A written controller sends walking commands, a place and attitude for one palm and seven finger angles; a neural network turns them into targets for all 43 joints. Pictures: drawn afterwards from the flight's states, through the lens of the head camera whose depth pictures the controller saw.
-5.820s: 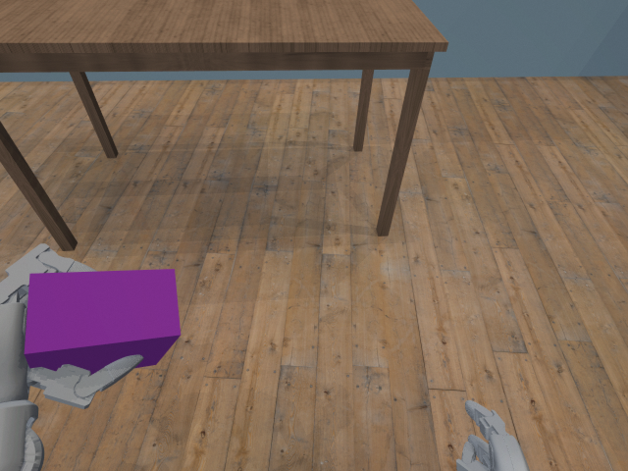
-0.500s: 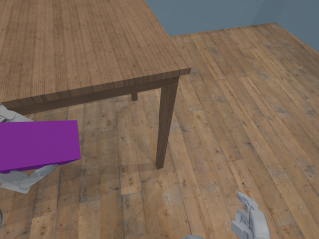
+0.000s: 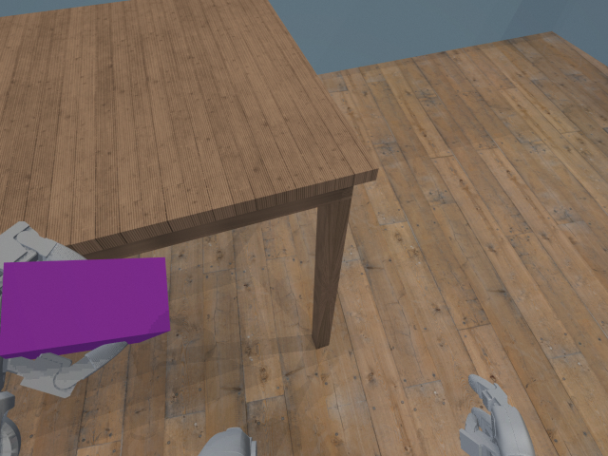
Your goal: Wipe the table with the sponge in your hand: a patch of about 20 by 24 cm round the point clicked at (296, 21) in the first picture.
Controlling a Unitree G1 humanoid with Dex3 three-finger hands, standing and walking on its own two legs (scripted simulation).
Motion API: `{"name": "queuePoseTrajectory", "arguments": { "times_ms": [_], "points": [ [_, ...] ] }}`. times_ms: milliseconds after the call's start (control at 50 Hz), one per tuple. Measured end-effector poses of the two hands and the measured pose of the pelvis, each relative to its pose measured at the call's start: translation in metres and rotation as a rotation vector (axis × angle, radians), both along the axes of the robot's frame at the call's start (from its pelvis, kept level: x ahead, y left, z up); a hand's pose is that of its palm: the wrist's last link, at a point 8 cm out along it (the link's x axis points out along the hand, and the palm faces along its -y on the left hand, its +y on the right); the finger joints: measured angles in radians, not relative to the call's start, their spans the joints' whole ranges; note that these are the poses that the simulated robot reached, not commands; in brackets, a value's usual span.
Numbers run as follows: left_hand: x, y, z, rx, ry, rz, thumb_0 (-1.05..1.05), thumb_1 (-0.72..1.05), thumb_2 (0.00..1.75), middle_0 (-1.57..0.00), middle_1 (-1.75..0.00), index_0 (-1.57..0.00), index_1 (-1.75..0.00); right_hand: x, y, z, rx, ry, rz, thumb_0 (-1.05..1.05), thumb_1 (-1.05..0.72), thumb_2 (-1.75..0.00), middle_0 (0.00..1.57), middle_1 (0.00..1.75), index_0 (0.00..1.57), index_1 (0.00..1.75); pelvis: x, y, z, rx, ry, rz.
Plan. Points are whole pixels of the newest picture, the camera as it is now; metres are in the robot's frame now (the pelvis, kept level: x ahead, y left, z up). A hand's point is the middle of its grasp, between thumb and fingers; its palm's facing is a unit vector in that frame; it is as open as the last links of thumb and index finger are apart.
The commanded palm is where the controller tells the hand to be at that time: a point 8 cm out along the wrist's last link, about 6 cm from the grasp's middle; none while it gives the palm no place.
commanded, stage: take the last steps up to it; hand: left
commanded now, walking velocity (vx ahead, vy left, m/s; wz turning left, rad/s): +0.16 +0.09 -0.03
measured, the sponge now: (108, 309) +0.23 +0.20 +0.15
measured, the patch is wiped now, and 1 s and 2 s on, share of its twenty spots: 0.00 0.00 0.00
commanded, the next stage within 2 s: come to a stop and stand still in 0.04 s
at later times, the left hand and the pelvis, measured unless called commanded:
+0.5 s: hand (62, 278) +0.25 +0.24 +0.17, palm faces +0.38 -0.81 -0.45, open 10.1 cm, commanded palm +0.20 +0.29 +0.17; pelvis +0.03 +0.01 -0.01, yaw -1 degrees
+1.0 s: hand (52, 339) +0.20 +0.23 +0.15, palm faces +0.41 -0.83 -0.39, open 10.1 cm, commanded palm +0.15 +0.27 +0.17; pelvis -0.02 +0.00 -0.01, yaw -1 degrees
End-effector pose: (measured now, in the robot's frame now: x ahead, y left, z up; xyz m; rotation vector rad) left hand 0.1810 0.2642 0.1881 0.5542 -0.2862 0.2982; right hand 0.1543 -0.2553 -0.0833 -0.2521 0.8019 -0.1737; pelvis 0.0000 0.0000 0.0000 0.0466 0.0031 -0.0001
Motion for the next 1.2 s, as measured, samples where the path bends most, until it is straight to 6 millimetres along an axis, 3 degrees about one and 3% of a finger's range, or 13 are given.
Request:
{"name": "queuePoseTrajectory", "arguments": {
  "times_ms": [120, 220, 300, 380, 460, 540, 660, 740, 840, 1080, 1200],
  "points": [
    [0.016, 0.034, 0.004, 0.022, -0.097, -0.015, -0.01, -0.50, 1.00, -0.75, -1.33, -0.75, -1.34, 0.027, 0.016, 0.008, -0.058, -0.077, -0.040, 0.01, -0.91, -0.90, 0.20, 0.30, 0.20, 0.30, 0.024, 0.030, -0.015, -0.026, -0.023, -0.018],
    [0.037, 0.059, -0.005, -0.035, -0.113, 0.034, -0.01, -0.50, 1.00, -0.75, -1.33, -0.75, -1.34, 0.038, 0.057, 0.004, 0.018, -0.086, -0.019, 0.01, -0.91, -0.90, 0.20, 0.30, 0.20, 0.30, 0.031, 0.037, -0.013, -0.041, -0.029, -0.018],
    [0.039, 0.050, -0.004, -0.076, -0.092, 0.017, -0.01, -0.50, 1.00, -0.75, -1.33, -0.75, -1.34, 0.040, 0.087, 0.003, 0.093, -0.075, 0.048, 0.01, -0.91, -0.90, 0.20, 0.30, 0.20, 0.30, 0.034, 0.035, -0.007, -0.057, -0.024, -0.019],
    [0.034, 0.032, -0.001, -0.057, -0.055, -0.009, -0.01, -0.50, 1.00, -0.75, -1.33, -0.75, -1.34, 0.038, 0.099, -0.002, 0.150, -0.069, 0.088, 0.01, -0.90, -0.90, 0.21, 0.30, 0.21, 0.30, 0.035, 0.026, -0.006, -0.058, -0.022, -0.020],
    [0.030, 0.019, -0.001, -0.016, -0.019, 0.017, -0.01, -0.50, 1.00, -0.75, -1.33, -0.75, -1.34, 0.036, 0.088, -0.016, 0.176, -0.053, 0.097, 0.01, -0.90, -0.90, 0.21, 0.30, 0.21, 0.30, 0.032, 0.014, -0.010, -0.060, -0.035, -0.022],
    [0.029, 0.012, -0.007, -0.049, 0.022, 0.043, -0.01, -0.50, 1.00, -0.75, -1.33, -0.75, -1.34, 0.028, 0.061, -0.020, 0.150, -0.026, 0.058, 0.01, -0.90, -0.90, 0.21, 0.30, 0.21, 0.30, 0.029, 0.008, -0.008, -0.044, -0.027, -0.030],
    [0.020, 0.010, -0.013, -0.072, 0.025, 0.027, -0.01, -0.50, 1.00, -0.75, -1.33, -0.75, -1.34, 0.012, 0.022, -0.008, 0.034, -0.021, -0.008, 0.01, -0.90, -0.90, 0.21, 0.30, 0.20, 0.30, 0.019, 0.006, -0.007, -0.039, -0.028, -0.016],
    [0.006, 0.017, -0.015, -0.086, -0.009, 0.018, -0.01, -0.50, 1.00, -0.75, -1.33, -0.75, -1.34, 0.000, 0.010, 0.004, -0.028, -0.028, -0.035, 0.01, -0.91, -0.90, 0.20, 0.30, 0.20, 0.30, 0.010, 0.008, -0.009, -0.042, -0.044, -0.023],
    [-0.011, 0.021, -0.012, -0.076, -0.035, 0.045, -0.01, -0.50, 1.00, -0.75, -1.33, -0.75, -1.34, -0.009, 0.013, 0.011, -0.033, -0.058, -0.007, 0.01, -0.91, -0.90, 0.20, 0.30, 0.20, 0.30, -0.002, 0.006, -0.006, -0.046, -0.040, -0.024],
    [-0.027, 0.001, -0.023, -0.119, 0.014, 0.049, -0.01, -0.50, 1.00, -0.75, -1.33, -0.75, -1.34, -0.033, 0.034, -0.012, 0.071, -0.017, 0.045, 0.01, -0.90, -0.90, 0.21, 0.30, 0.20, 0.30, -0.026, -0.003, -0.009, -0.036, -0.030, -0.022],
    [-0.035, 0.010, -0.020, -0.097, 0.012, 0.028, -0.01, -0.50, 1.00, -0.75, -1.33, -0.75, -1.34, -0.051, 0.037, -0.011, 0.047, 0.020, 0.023, 0.01, -0.90, -0.90, 0.21, 0.30, 0.20, 0.30, -0.033, 0.004, -0.008, -0.041, -0.035, -0.024]
  ]
}}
